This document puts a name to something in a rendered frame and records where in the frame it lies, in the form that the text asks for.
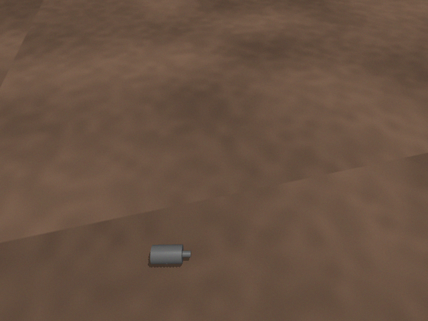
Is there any bottle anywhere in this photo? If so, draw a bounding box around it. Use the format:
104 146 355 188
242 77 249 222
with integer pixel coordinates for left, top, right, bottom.
150 244 191 264

